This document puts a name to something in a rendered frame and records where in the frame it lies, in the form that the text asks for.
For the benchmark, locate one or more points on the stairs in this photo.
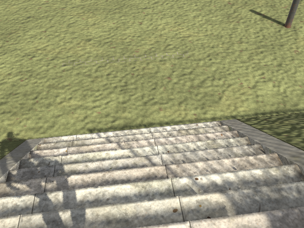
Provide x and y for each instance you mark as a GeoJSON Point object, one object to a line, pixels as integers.
{"type": "Point", "coordinates": [192, 175]}

